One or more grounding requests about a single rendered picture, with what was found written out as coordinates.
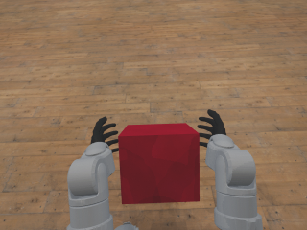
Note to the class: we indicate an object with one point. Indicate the robot left forearm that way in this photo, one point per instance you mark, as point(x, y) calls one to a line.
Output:
point(88, 191)

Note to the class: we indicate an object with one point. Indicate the robot right forearm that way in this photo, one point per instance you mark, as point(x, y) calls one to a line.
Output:
point(235, 184)

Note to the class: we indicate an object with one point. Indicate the right robot hand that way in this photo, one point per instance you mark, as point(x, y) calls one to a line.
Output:
point(216, 128)

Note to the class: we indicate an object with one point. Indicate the left robot hand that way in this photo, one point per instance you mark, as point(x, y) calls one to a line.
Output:
point(99, 136)

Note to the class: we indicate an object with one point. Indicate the carton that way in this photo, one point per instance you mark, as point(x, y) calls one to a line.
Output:
point(159, 163)

